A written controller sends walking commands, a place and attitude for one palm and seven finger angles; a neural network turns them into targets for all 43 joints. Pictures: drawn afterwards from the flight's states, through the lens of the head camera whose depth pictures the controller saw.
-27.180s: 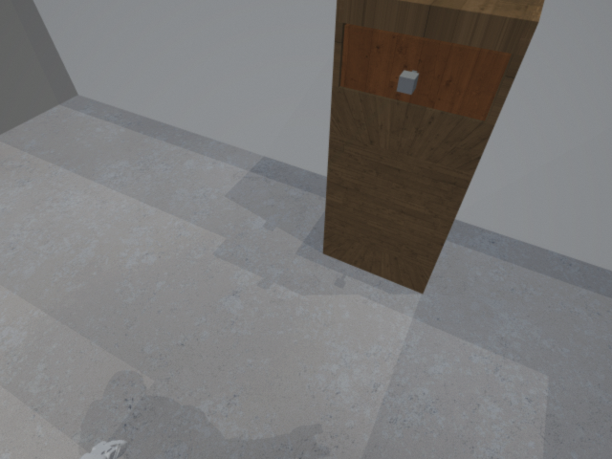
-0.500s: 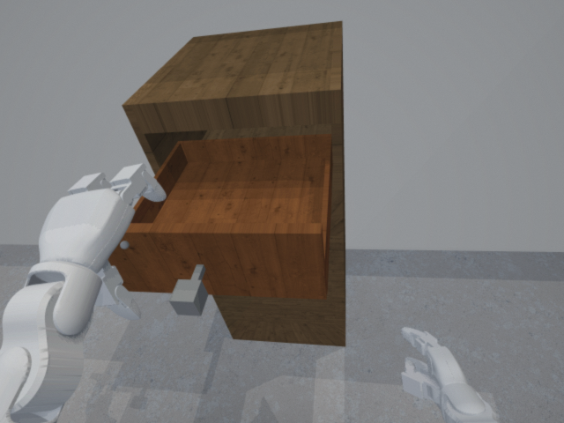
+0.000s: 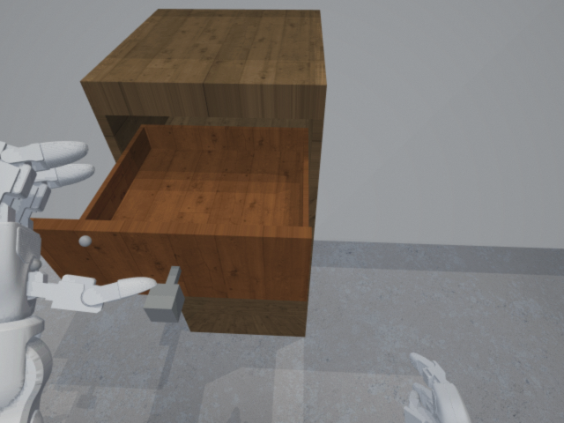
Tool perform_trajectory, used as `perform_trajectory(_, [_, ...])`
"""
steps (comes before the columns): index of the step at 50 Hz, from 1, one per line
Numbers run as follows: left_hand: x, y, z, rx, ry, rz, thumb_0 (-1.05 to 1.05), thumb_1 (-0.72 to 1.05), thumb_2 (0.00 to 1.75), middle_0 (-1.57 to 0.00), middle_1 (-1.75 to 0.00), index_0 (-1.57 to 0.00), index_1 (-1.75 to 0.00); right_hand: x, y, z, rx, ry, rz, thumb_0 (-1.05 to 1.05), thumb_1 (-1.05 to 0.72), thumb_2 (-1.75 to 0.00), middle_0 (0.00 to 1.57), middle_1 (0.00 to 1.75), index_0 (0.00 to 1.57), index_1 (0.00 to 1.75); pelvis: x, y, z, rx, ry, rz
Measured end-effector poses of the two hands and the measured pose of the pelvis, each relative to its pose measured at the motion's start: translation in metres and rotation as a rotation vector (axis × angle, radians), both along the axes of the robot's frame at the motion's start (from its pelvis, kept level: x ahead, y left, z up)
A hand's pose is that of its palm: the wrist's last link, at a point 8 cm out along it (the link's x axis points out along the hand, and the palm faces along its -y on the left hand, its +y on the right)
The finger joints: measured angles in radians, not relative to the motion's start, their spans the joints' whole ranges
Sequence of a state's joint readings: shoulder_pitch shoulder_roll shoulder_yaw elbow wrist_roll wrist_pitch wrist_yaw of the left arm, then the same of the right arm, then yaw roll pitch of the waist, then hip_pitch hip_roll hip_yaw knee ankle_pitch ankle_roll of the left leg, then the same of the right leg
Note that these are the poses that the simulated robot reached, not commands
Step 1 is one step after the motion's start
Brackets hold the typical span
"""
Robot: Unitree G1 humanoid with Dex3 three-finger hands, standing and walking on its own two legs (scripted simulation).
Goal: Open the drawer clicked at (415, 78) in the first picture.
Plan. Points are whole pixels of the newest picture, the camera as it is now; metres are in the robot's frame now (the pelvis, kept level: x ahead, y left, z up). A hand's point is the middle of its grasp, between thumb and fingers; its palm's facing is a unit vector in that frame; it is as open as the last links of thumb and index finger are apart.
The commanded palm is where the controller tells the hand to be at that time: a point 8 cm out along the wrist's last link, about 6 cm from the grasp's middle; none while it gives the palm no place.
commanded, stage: draw the hand back to the body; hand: left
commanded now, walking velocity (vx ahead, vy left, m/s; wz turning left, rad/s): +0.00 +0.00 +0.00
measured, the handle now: (169, 290) +0.26 +0.20 +0.06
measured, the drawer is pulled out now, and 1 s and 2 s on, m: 0.29 0.29 0.29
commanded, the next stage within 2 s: step back with the hand held close in 0.70 s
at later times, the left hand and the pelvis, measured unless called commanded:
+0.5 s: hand (38, 237) +0.20 +0.25 +0.24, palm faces +0.50 -0.78 -0.38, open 8.6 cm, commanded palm +0.15 +0.29 +0.25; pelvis +0.02 +0.01 +0.00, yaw +0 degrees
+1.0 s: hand (45, 240) +0.20 +0.24 +0.24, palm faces +0.44 -0.77 -0.46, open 7.4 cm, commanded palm +0.13 +0.29 +0.25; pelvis +0.00 +0.01 +0.00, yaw -1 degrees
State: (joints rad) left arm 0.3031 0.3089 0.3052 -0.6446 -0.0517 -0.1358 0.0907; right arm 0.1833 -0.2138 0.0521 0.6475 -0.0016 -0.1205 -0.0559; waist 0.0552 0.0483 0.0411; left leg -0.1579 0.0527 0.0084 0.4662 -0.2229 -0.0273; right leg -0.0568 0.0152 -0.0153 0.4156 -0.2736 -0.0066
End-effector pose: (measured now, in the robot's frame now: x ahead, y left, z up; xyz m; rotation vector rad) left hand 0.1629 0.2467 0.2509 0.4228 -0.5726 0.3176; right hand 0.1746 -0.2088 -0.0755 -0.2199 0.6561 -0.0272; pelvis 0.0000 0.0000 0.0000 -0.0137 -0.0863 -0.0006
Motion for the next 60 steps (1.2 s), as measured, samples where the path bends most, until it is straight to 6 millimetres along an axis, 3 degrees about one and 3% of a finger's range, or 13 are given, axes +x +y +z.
perform_trajectory(7, [0.008,0.012,0.007,0.068,0.006,0.020,-0.01,-0.03,0.50,-0.28,-0.90,-0.27,-0.89,-0.005,-0.009,-0.007,-0.014,0.028,-0.056,0.02,-0.91,-0.90,0.20,0.30,0.20,0.30,0.011,0.008,0.001,0.003,0.012,-0.013])
perform_trajectory(22, [0.002,0.041,0.000,0.072,0.086,0.135,0.00,0.49,0.73,-0.25,-0.57,-0.24,-0.56,0.033,0.013,0.005,0.031,-0.044,-0.023,0.02,-0.91,-0.90,0.20,0.30,0.20,0.30,0.019,0.014,0.001,0.003,0.029,-0.013])
perform_trajectory(31, [-0.006,0.041,0.001,0.039,0.066,0.163,0.01,0.77,0.85,-0.22,-0.38,-0.22,-0.38,0.038,0.017,0.008,0.028,-0.055,0.012,0.02,-0.91,-0.90,0.20,0.30,0.20,0.30,0.015,0.011,0.001,0.001,0.021,0.002])
perform_trajectory(41, [-0.009,0.034,0.001,0.043,0.070,0.148,0.01,0.87,0.89,-0.22,-0.32,-0.21,-0.31,0.023,0.007,0.004,0.024,-0.036,-0.008,0.02,-0.91,-0.90,0.20,0.30,0.20,0.30,0.010,0.006,0.001,0.000,0.012,0.001])
perform_trajectory(46, [-0.008,0.037,0.011,0.133,0.048,0.141,0.01,0.88,0.90,-0.22,-0.31,-0.21,-0.30,0.012,-0.002,0.002,0.017,-0.005,-0.033,0.02,-0.91,-0.90,0.20,0.30,0.20,0.30,0.004,0.006,0.000,-0.009,0.057,-0.003])
perform_trajectory(53, [-0.002,0.034,-0.003,0.182,0.139,0.053,0.01,0.89,0.90,-0.21,-0.31,-0.21,-0.30,-0.014,-0.017,0.001,-0.018,0.032,-0.122,0.02,-0.91,-0.90,0.20,0.30,0.20,0.30,-0.012,0.017,-0.001,-0.006,0.100,-0.026])
perform_trajectory(60, [-0.026,0.041,-0.002,0.263,0.145,0.010,0.01,0.89,0.90,-0.22,-0.31,-0.21,-0.30,-0.048,-0.016,0.004,-0.050,0.051,-0.170,0.02,-0.91,-0.90,0.20,0.30,0.20,0.30,-0.034,0.027,-0.004,-0.004,0.102,-0.032])
